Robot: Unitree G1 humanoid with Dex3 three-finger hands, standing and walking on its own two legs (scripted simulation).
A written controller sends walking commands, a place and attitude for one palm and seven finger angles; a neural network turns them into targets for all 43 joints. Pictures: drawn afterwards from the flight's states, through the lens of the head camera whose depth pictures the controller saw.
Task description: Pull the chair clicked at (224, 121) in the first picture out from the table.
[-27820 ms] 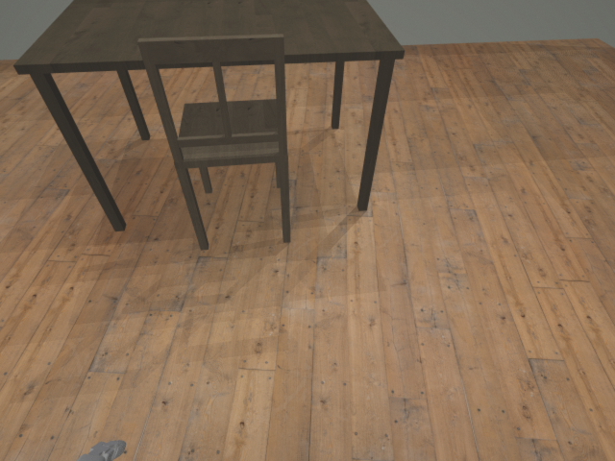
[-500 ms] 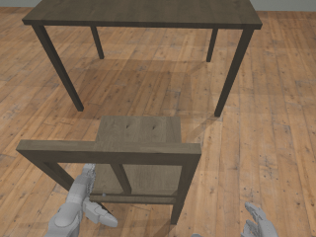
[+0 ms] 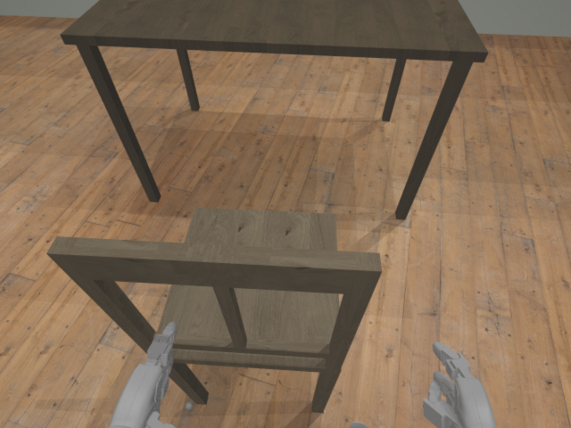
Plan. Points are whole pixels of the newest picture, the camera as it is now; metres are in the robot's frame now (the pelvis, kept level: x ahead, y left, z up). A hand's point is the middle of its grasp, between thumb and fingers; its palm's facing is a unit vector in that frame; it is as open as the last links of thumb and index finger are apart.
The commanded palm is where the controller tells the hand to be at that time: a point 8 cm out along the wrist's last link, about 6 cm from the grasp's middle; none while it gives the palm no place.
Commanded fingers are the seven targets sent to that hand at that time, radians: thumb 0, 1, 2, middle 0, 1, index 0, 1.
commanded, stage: draw the hand back to the body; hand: left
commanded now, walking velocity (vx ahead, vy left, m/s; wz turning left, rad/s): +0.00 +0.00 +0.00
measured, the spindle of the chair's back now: (232, 316) +0.30 +0.10 -0.05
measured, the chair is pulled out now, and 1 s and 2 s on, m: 0.63 0.63 0.63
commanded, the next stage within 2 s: step back with the hand held close in 1.68 s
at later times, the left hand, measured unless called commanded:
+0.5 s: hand (149, 393) +0.17 +0.16 +0.06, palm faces -0.07 -0.99 -0.10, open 17.5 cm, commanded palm +0.14 +0.23 +0.08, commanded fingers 0.00 -0.51 0.22 -0.00 -0.01 -0.00 -0.01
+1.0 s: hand (37, 336) +0.19 +0.24 +0.16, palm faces +0.39 -0.82 -0.42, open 13.6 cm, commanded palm +0.15 +0.27 +0.18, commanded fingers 0.00 0.39 0.65 -0.13 -0.19 -0.13 -0.19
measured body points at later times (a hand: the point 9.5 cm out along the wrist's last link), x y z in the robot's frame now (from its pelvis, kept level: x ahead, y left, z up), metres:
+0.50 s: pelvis -0.01 +0.00 -0.02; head +0.03 -0.01 +0.43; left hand +0.16 +0.21 +0.06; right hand +0.17 -0.23 -0.10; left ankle -0.04 +0.13 -0.69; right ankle +0.02 -0.13 -0.69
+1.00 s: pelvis +0.01 -0.01 +0.04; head +0.00 -0.03 +0.49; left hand +0.17 +0.28 +0.18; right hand +0.20 -0.23 -0.04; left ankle -0.04 +0.13 -0.69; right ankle +0.02 -0.13 -0.69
